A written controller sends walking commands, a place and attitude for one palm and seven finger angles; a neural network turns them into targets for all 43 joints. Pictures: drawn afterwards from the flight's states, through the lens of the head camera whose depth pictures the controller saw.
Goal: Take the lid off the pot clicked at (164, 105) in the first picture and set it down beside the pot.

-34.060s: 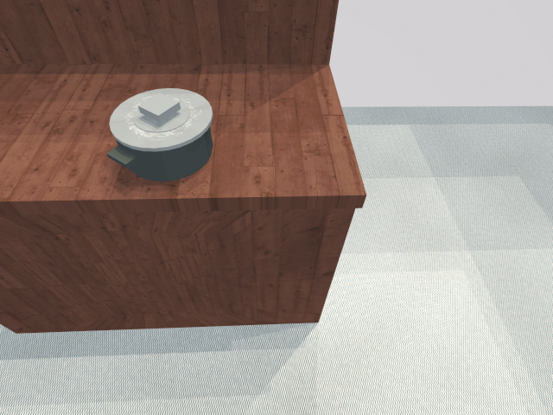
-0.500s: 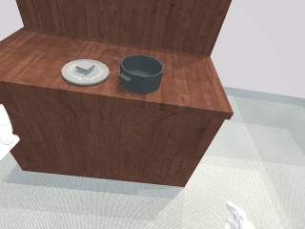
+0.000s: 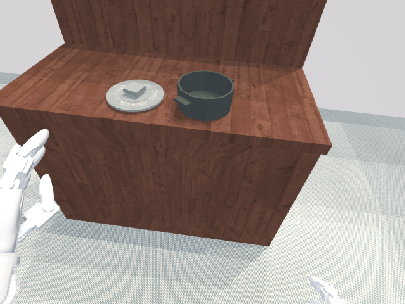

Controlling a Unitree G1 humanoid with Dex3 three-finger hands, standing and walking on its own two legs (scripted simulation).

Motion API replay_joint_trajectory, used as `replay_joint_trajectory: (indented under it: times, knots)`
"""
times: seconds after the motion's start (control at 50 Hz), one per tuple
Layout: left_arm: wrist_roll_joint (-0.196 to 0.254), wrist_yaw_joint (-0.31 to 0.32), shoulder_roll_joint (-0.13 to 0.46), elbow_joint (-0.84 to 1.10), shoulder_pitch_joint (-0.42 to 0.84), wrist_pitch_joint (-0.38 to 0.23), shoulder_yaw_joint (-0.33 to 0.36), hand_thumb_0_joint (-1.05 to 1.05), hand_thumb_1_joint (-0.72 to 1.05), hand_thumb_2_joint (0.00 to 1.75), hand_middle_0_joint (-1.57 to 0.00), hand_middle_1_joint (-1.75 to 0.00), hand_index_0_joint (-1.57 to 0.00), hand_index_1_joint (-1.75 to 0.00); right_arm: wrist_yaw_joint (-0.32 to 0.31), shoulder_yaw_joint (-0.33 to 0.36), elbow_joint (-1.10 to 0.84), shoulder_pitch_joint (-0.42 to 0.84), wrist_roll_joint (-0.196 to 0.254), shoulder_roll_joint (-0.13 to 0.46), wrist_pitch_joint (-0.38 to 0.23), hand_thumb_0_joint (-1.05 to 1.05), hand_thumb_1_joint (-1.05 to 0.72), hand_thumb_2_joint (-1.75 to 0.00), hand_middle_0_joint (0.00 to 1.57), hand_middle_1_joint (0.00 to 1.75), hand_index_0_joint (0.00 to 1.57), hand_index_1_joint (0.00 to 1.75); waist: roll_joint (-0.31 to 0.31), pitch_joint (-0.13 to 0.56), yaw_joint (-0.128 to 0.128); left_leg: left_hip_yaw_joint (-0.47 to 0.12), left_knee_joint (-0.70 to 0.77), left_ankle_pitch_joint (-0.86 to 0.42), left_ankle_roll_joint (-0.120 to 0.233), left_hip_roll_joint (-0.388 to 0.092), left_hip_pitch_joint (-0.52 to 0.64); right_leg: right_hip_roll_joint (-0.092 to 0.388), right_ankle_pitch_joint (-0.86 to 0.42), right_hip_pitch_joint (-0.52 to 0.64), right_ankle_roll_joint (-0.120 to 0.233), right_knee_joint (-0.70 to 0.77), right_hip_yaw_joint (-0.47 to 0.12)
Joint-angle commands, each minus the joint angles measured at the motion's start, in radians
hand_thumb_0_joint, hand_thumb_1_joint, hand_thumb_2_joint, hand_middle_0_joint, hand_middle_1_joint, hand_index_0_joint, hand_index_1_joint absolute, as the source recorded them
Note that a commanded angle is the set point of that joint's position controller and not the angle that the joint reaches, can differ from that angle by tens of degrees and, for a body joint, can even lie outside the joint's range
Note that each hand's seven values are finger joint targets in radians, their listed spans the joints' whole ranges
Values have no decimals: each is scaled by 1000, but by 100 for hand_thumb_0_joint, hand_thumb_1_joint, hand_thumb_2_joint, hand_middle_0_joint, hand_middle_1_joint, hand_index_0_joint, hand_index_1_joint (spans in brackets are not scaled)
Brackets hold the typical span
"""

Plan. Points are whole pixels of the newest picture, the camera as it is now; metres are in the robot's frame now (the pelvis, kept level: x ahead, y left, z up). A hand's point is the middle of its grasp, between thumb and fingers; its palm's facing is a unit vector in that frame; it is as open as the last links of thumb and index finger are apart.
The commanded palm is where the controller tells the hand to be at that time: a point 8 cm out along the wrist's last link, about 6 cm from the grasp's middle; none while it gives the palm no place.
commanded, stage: let the arm hang, fingers relaxed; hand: left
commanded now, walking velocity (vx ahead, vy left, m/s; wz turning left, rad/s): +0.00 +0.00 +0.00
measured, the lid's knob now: (134, 88) +0.76 +0.26 +0.03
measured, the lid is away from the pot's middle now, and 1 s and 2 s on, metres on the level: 0.24 0.24 0.24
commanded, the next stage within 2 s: look to check the result in 1.06 s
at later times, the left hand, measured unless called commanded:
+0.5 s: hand out of the picture +0.06 +0.22 -0.17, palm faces +0.07 -0.96 -0.25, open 7.2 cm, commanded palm none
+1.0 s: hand out of the picture +0.14 +0.20 -0.17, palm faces +0.06 -0.98 -0.19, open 7.3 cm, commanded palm none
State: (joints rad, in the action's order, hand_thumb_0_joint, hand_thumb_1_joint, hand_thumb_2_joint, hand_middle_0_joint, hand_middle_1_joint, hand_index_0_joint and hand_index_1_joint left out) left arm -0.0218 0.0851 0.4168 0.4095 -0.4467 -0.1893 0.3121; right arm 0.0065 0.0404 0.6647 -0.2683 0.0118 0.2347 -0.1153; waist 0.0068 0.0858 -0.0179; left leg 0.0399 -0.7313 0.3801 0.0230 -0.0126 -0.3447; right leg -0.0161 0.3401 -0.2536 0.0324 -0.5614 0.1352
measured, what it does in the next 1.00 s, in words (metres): shifts its weight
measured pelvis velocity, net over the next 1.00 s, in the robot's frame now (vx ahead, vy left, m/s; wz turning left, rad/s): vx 0.08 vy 0.02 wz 0.01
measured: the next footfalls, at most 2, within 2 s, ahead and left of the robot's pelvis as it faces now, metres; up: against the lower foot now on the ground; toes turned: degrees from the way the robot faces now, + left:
none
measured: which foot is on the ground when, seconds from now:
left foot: down 0.00-1.00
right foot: down 0.00-1.00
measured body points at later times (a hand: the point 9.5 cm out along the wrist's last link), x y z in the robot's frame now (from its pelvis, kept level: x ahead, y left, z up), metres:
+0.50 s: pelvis +0.07 +0.02 +0.00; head +0.11 +0.03 +0.45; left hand +0.06 +0.27 -0.15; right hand +0.05 -0.21 -0.15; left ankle +0.00 +0.11 -0.72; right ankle +0.01 -0.12 -0.73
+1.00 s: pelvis +0.08 +0.02 +0.00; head +0.10 +0.04 +0.45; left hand +0.14 +0.25 -0.16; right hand +0.07 -0.20 -0.15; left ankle +0.00 +0.11 -0.73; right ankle +0.01 -0.12 -0.73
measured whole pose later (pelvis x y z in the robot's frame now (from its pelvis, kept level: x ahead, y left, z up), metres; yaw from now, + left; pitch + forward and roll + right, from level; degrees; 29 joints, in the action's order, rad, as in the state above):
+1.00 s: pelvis +0.08 +0.02 +0.00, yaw +1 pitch +1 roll -1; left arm -0.01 0.05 0.15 -1.00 -0.21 0.00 0.05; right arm -0.05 0.06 1.05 -0.32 -0.01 0.11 0.01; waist -0.02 -0.03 -0.02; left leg 0.10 -0.55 0.43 0.02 -0.02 -0.13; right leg 0.03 0.39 -0.15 -0.02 -0.53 0.03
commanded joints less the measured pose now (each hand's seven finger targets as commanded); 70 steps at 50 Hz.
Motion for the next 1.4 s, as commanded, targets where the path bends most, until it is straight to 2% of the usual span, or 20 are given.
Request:
replay_joint_trajectory:
  times: [0.0, 0.04, 0.08, 0.1, 0.14, 0.16, 0.18, 0.22, 0.26, 0.3, 0.32, 0.34, 0.36, 0.38, 0.42, 0.5, 0.58, 0.72, 0.8, 1.38]
  knots:
    - [-41, -66, -68, -532, 52, 180, -173, 0, 90, 90, -20, -30, -20, -30, 17, 39, -51, -14, -20, 75, 74, 0, -90, -90, 20, 30, 20, 30, -193, -59, -1, -6, -169, 128, 3, -23, -138, 299, 57, -84, 150, 120, -244]
    - [-38, -63, -57, -638, 124, 182, -186, 0, 90, 90, -20, -30, -20, -30, 15, 41, -64, 7, -39, 79, 88, 0, -90, -90, 20, 30, 20, 30, -303, -128, -1, -1, -174, 156, 9, -23, -192, 322, -114, -49, 167, 136, -268]
    - [-29, -61, -51, -757, 167, 184, -204, 0, 90, 90, -20, -30, -20, -30, 6, 46, -48, 16, -49, 86, 99, 0, -90, -90, 20, 30, 20, 30, -281, -157, -10, -1, -32, 82, 12, -22, -110, 318, -351, -57, 148, 87, -262]
    - [-23, -64, -46, -807, 191, 189, -213, 0, 90, 90, -20, -30, -20, -30, 3, 48, -28, -17, -51, 89, 101, 0, -90, -90, 20, 30, 20, 30, -229, -143, -28, -19, 81, -108, 25, -35, -2, 279, -356, -99, 104, 26, -218]
    - [-6, -81, -107, -878, 191, 196, -243, 0, 90, 90, -20, -30, -20, -30, -10, 50, 20, -60, -53, 148, 89, 0, -90, -90, 20, 30, 20, 30, 203, -121, -24, -257, 212, -468, 118, -196, 132, 96, -173, -239, -10, -202, -59]
    - [2, -82, -120, -929, 218, 193, -255, 0, 90, 90, -20, -30, -20, -30, -22, 52, 53, -96, -50, 159, 82, 0, -90, -90, 20, 30, 20, 30, 309, -107, -35, -337, 271, -727, 174, -254, 194, 37, 12, -266, -28, -297, -49]
    - [11, -75, -114, -976, 235, 185, -259, 0, 90, 90, -20, -30, -20, -30, -35, 47, 88, -124, -46, 151, 80, 0, -90, -90, 20, 30, 20, 30, 352, -92, -44, -359, 271, -1002, 203, -286, 282, 32, 182, -327, -22, -372, -97]
    - [21, -72, -113, -1061, 241, 183, -262, 0, 90, 90, -20, -30, -20, -30, -52, 37, 126, -143, -40, 130, 84, 0, -90, -90, 20, 30, 20, 30, 247, -56, -42, -285, 244, -1075, 179, -284, 314, 42, 249, -296, -9, -381, -151]
    - [14, -79, -155, -1121, 201, 176, -254, 0, 90, 90, -20, -30, -20, -30, -54, 35, 160, -130, -42, 109, 81, 0, -90, -90, 20, 30, 20, 30, 280, 5, -23, -156, 196, -1049, 121, -230, 386, 33, 174, -226, -6, -190, -116]
    - [17, -81, -126, -1196, 120, 167, -256, 0, 90, 90, -20, -30, -20, -30, -52, 33, 180, -128, -22, 96, 85, 0, -90, -90, 20, 30, 20, 30, 241, 92, 8, -59, 107, -948, 50, -156, 340, 19, -169, 25, 3, 13, -94]
    - [18, -72, -95, -1234, 63, 161, -246, 0, 90, 90, -20, -30, -20, -30, -53, 35, 177, -128, -9, 80, 88, 0, -90, -90, 20, 30, 20, 30, 63, 131, 27, -23, 30, -811, 16, -118, 210, 67, -511, 214, 28, 26, -166]
    - [15, -57, -60, -1270, 2, 155, -235, 0, 90, 90, -20, -30, -20, -30, -51, 37, 174, -120, -2, 56, 86, 0, -90, -90, 20, 30, 20, 30, -73, 149, 49, 19, -53, -515, -19, -62, 43, 200, -833, 362, 95, 14, -318]
    - [13, -52, -38, -1287, 22, 151, -241, 0, 90, 90, -20, -30, -20, -30, -41, 35, 182, -115, 4, 30, 88, 0, -90, -90, 20, 30, 20, 30, -174, 103, 40, 23, -82, -48, -41, -12, -42, 308, -892, 356, 177, 78, -393]
    - [5, -51, -42, -1296, 68, 153, -249, 0, 90, 90, -20, -30, -20, -30, -39, 37, 201, -113, 2, 11, 97, 0, -90, -90, 20, 30, 20, 30, -161, 19, 25, -4, -94, 161, -33, 0, -39, 318, -808, 260, 193, 126, -388]
    - [-2, -40, -80, -1309, 137, 170, -246, 0, 90, 90, -20, -30, -20, -30, -33, 31, 231, -123, -10, -41, 109, 0, -90, -90, 20, 30, 20, 30, -146, -104, -2, -8, 29, 128, -11, -23, -20, 267, -608, 133, 149, 150, -339]
    - [22, -40, -192, -1336, 118, 186, -272, 0, 90, 90, -20, -30, -20, -30, -51, 37, 294, -206, -24, 18, 101, 0, -90, -90, 20, 30, 20, 30, 40, -63, -10, -144, 237, -680, 86, -191, 273, 63, -302, -42, -20, -23, -110]
    - [19, -41, -193, -1370, 127, 190, -268, 0, 90, 90, -20, -30, -20, -30, -63, 35, 332, -201, -19, 7, 102, 0, -90, -90, 20, 30, 20, 30, 110, -84, -6, -79, 218, -972, 62, -163, 301, 51, -287, 10, -13, -14, -87]
    - [11, -28, -173, -1393, 125, 181, -256, 0, 90, 90, -20, -30, -20, -30, -57, 38, 345, -149, -19, -35, 109, 0, -90, -90, 20, 30, 20, 30, -30, -102, 4, -3, 214, -551, 8, -91, 193, 132, -576, 131, 37, 45, -152]
    - [13, -29, -166, -1383, 142, 182, -247, 0, 90, 90, -20, -30, -20, -30, -62, 42, 354, -164, -23, -20, 105, 0, -90, -90, 20, 30, 20, 30, 34, -53, -1, 2, 191, -773, 16, -97, 257, 118, -630, 138, 20, 4, -122]
    - [12, -35, -205, -1456, 113, 180, -274, 0, 90, 90, -20, -30, -20, -30, -52, 29, 400, -142, -18, -61, 109, 0, -90, -90, 20, 30, 20, 30, -9, -165, 0, -27, 318, -278, 28, -97, 186, 108, -282, 68, 6, 163, -162]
